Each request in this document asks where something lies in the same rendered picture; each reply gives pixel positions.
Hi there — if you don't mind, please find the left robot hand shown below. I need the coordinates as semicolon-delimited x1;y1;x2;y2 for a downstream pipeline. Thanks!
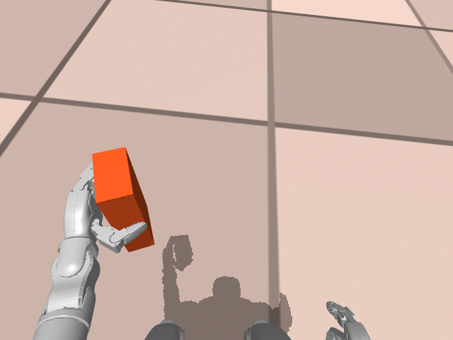
64;162;147;254

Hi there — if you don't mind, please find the left robot arm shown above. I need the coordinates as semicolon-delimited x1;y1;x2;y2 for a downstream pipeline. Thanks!
33;237;101;340

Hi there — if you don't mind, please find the right robot hand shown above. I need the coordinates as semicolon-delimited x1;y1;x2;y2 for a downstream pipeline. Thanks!
326;301;371;340

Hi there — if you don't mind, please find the carton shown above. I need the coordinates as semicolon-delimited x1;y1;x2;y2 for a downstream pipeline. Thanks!
92;147;155;252

